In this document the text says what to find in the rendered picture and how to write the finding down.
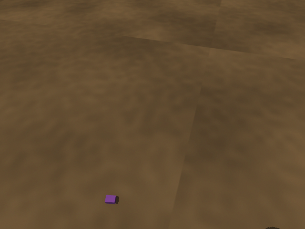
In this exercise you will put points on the small box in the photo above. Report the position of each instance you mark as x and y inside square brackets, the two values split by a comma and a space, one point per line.
[110, 199]

